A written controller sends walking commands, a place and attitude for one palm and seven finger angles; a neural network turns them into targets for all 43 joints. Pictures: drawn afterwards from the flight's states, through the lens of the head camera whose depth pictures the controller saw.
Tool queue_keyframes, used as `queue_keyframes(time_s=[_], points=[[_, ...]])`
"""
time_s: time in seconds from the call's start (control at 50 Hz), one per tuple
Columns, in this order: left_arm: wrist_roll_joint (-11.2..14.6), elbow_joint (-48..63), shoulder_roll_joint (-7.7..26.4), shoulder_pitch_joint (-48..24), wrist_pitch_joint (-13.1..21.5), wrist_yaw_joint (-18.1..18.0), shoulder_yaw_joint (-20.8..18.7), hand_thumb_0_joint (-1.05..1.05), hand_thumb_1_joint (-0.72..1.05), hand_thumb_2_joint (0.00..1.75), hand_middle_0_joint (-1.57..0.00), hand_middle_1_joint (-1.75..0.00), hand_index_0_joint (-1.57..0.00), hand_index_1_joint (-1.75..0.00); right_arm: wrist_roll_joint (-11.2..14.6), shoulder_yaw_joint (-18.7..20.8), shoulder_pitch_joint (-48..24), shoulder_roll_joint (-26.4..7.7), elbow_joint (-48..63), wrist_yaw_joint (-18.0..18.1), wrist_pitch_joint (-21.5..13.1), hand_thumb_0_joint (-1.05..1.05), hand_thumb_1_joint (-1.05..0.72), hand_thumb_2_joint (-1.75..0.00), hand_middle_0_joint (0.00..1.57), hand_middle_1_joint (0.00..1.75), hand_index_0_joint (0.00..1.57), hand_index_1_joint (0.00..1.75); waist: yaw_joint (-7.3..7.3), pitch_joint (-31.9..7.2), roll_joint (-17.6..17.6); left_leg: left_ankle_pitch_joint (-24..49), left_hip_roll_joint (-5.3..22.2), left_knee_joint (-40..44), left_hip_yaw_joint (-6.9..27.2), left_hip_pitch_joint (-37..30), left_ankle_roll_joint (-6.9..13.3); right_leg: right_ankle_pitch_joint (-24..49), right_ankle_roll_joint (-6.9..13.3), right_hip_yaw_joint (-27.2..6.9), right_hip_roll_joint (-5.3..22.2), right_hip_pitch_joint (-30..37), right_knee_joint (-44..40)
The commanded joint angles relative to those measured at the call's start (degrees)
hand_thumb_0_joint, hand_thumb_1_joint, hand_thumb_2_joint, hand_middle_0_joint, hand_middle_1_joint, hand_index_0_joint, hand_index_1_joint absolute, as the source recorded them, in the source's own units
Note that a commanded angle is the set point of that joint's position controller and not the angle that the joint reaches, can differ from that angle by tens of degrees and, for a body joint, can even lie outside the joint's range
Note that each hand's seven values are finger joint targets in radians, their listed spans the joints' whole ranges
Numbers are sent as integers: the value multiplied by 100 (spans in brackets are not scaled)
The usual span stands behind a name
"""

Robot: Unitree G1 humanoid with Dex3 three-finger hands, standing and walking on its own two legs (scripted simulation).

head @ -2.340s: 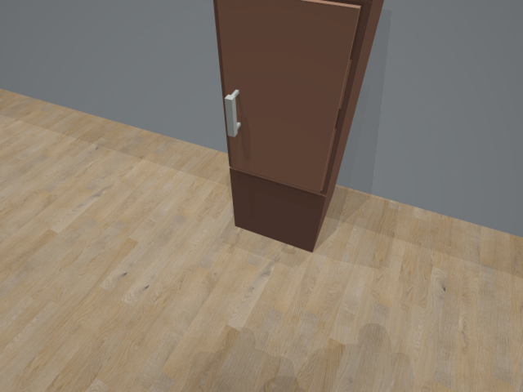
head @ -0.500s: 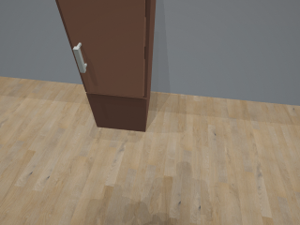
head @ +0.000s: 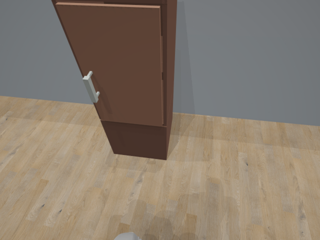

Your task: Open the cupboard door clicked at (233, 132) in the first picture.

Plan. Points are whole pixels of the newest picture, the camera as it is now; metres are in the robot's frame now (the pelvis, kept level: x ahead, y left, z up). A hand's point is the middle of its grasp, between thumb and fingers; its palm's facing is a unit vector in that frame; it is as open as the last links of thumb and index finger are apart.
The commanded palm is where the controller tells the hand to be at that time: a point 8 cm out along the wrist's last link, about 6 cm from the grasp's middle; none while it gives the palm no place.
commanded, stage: take the last steps up to it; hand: left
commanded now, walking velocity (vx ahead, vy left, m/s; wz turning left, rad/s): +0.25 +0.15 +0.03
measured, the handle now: (92, 86) +0.73 +0.34 -0.09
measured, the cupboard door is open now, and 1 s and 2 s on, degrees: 0 0 0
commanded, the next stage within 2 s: come to a stop and stand still in 0.24 s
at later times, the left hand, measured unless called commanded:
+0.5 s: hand (74, 219) +0.21 +0.29 -0.18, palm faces +0.06 -0.97 -0.23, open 7.4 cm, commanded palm none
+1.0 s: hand (75, 215) +0.22 +0.29 -0.18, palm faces +0.03 -0.97 -0.25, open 7.4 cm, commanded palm none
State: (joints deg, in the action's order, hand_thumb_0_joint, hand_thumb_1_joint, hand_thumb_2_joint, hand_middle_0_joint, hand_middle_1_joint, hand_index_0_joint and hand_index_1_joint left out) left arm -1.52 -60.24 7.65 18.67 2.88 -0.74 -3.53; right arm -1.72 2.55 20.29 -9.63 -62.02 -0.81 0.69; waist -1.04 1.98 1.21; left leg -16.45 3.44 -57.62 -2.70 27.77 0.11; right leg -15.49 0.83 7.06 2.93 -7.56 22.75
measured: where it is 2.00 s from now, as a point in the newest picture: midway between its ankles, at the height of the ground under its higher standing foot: outside the picture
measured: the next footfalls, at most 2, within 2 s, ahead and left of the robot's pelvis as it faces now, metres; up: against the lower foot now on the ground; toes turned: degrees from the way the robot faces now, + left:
left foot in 0.22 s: +0.22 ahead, +0.19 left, +0.00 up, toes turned +9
right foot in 0.60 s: +0.24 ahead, -0.01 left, +0.00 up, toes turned +2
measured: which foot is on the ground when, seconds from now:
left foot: up 0.00-0.20, down 0.22-0.66, up 0.68-1.00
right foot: down 0.00-0.24, up 0.26-0.58, down 0.60-1.00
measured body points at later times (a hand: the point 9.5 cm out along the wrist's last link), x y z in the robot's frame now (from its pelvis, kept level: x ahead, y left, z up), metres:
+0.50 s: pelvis +0.16 +0.09 -0.01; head +0.19 +0.09 +0.44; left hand +0.20 +0.34 -0.16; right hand +0.23 -0.14 -0.16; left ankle +0.18 +0.18 -0.75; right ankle +0.19 -0.02 -0.72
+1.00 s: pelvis +0.16 +0.10 -0.01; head +0.20 +0.10 +0.44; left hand +0.22 +0.34 -0.16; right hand +0.23 -0.15 -0.16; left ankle +0.10 +0.23 -0.73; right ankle +0.20 -0.01 -0.75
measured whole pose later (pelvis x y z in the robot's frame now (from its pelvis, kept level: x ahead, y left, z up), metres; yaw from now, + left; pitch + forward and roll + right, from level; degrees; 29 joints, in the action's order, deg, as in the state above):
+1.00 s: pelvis +0.16 +0.10 -0.01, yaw +0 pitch +1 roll +1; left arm -1.6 -55.1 9.7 11.3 -0.4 -3.1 -2.0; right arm 0.0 2.6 8.9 -11.5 -55.6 0.9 2.5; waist 0.1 4.7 -1.0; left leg -24.2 -0.3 -37.9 -0.9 13.9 -2.7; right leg -10.9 1.0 3.0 2.7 -19.5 29.9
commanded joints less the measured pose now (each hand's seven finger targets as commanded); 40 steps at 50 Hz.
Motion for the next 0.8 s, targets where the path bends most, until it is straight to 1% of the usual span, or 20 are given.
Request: queue_keyframes(time_s=[0.0,0.12,0.14,0.16,0.18,0.2,0.22,0.24,0.3,0.34,0.38,0.46,0.56,0.58,0.6,0.62,0.64,0.68,0.72,0.78], points=[[6,1,755,566,174,-38,-122,0,90,90,-20,-30,-20,-30,43,9,-191,-43,467,-72,-101,0,-90,-90,20,30,20,30,162,441,-860,539,168,566,-92,692,-78,1937,695,-605,1361,194,-1207],[-43,-94,998,476,146,-69,-179,0,90,90,-20,-30,-20,-30,77,-10,-856,-216,810,-157,-198,0,-90,-90,20,30,20,30,185,392,-1005,587,86,2047,-226,-90,95,2420,553,-355,1487,319,-727],[-48,-66,1050,427,121,-69,-192,0,90,90,-20,-30,-20,-30,77,3,-662,-321,781,-144,-223,0,-90,-90,20,30,20,30,70,327,-948,622,41,2340,-246,-673,147,2394,509,-315,1460,67,-441],[-38,-43,1059,289,93,-70,-213,0,90,90,-20,-30,-20,-30,49,37,-71,-496,596,-107,-251,0,-90,-90,20,30,20,30,-225,64,-756,843,-81,2726,-278,-1581,173,2312,393,-62,1281,-231,201],[-21,-38,915,421,53,-53,-173,0,90,90,-20,-30,-20,-30,2,94,603,-824,378,-58,-284,0,-90,-90,20,30,20,30,-411,-412,-101,1144,-2,2891,-191,-2615,230,1727,267,134,919,-566,1299],[42,-8,631,829,9,-27,-141,0,90,90,-20,-30,-20,-30,-77,229,1124,-1450,274,37,-330,0,-90,-90,20,30,20,30,-453,-1112,1354,1973,1227,3013,1260,-3756,671,-594,66,449,87,-1633,2827],[42,112,493,693,1,-19,-60,0,90,90,-20,-30,-20,-30,-5,282,1389,-1649,221,135,-271,0,-90,-90,20,30,20,30,-565,-1401,1876,2308,1807,3632,2139,-3959,1102,-2194,91,-3,-279,-2238,4255],[34,305,512,305,-8,-30,-28,0,90,90,-20,-30,-20,-30,28,246,1031,-1587,334,169,-239,0,-90,-90,20,30,20,30,-461,-836,1200,1945,1904,3830,1984,-3341,1283,-2053,200,-381,-8,-2510,4829],[2,253,489,17,-89,14,-66,0,90,90,-20,-30,-20,-30,23,10,-175,-836,674,218,-287,0,-90,-90,20,30,20,30,-63,-214,950,1033,1495,4207,1189,-1888,1122,-1060,170,-606,428,-2442,4805],[12,108,340,291,-171,20,2,0,90,90,-20,-30,-20,-30,26,-67,-475,-662,679,270,-348,0,-90,-90,20,30,20,30,197,-209,339,2130,1276,4196,739,-1491,979,-702,15,-599,398,-1884,4001],[47,32,205,420,-293,-42,48,0,90,90,-20,-30,-20,-30,29,-114,-682,-650,667,313,-343,0,-90,-90,20,30,20,30,324,-308,114,2901,1326,4177,487,-1209,933,-558,-105,-644,297,-1241,3124],[24,122,458,346,-427,-71,8,0,90,90,-20,-30,-20,-30,34,-38,-939,-769,604,358,-194,0,-90,-90,20,30,20,30,349,-218,222,2865,1520,3928,524,-1150,948,-267,-122,-539,92,-768,1947],[-50,418,830,177,-486,-62,-130,0,90,90,-20,-30,-20,-30,45,142,-949,-957,566,351,-7,0,-90,-90,20,30,20,30,360,101,276,2672,1286,3301,482,-962,634,1161,87,-689,51,-592,1162],[-66,494,942,115,-458,-60,-140,0,90,90,-20,-30,-20,-30,61,171,-893,-917,565,345,13,0,-90,-90,20,30,20,30,308,-8,10,2390,961,2963,316,-1047,443,2180,200,-963,228,-583,931],[-92,580,1109,-33,-426,-63,-146,0,90,90,-20,-30,-20,-30,99,202,-752,-810,556,325,36,0,-90,-90,20,30,20,30,214,-159,-460,1642,457,2376,-25,-1093,200,3309,450,-1463,693,-631,688],[-87,589,1307,-139,-389,-68,-154,0,90,90,-20,-30,-20,-30,134,181,-557,-577,551,287,70,0,-90,-90,20,30,20,30,120,-400,-1030,161,-129,1496,-417,-1013,-23,4394,847,-1966,1418,-447,302],[-53,546,1363,-59,-344,-103,-181,0,90,90,-20,-30,-20,-30,143,160,-579,-444,587,290,149,0,-90,-90,20,30,20,30,216,-683,-1499,-1747,-463,335,-189,-758,-87,5331,1300,-2290,1825,-141,59],[-32,638,1210,-263,-338,-197,-157,0,90,90,-20,-30,-20,-30,121,163,-825,-482,620,292,229,0,-90,-90,20,30,20,30,241,-754,-1027,-1804,-459,-886,472,-232,-83,5469,1409,-2107,1727,80,151],[-3,714,1200,-523,-323,-222,-158,0,90,90,-20,-30,-20,-30,137,157,-899,-491,628,273,256,0,-90,-90,20,30,20,30,164,-784,-490,-1419,-410,-1221,568,2,-186,5124,1315,-1857,1559,297,195],[-1,771,1164,-563,-311,-255,-173,0,90,90,-20,-30,-20,-30,122,110,-936,-464,648,226,257,0,-90,-90,20,30,20,30,208,-949,-508,-1213,-326,-493,509,-103,-301,4632,1178,-1648,1412,582,102]])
